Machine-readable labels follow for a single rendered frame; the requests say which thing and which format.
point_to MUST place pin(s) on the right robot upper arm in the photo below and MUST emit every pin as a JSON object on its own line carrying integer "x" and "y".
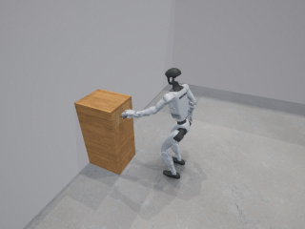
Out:
{"x": 189, "y": 95}

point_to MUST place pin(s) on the humanoid robot torso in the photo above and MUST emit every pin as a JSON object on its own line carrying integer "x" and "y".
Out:
{"x": 179, "y": 109}

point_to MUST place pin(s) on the right robot forearm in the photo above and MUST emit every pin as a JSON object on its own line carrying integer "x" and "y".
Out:
{"x": 190, "y": 110}

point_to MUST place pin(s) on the left robot forearm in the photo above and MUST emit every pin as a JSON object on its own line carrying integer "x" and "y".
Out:
{"x": 147, "y": 112}

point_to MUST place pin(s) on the right robot hand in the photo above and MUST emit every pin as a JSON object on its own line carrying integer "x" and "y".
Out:
{"x": 189, "y": 118}

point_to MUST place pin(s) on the drawer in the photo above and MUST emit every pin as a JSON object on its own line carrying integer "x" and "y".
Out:
{"x": 116, "y": 119}

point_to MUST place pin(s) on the left robot hand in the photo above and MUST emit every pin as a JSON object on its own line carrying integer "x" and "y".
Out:
{"x": 128, "y": 113}

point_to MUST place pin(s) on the left robot upper arm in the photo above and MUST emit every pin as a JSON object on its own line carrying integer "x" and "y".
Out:
{"x": 166, "y": 99}

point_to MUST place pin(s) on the cabinet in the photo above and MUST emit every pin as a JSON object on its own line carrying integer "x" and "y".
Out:
{"x": 107, "y": 147}

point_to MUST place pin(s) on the robot left thigh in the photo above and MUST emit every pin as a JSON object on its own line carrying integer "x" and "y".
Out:
{"x": 170, "y": 139}

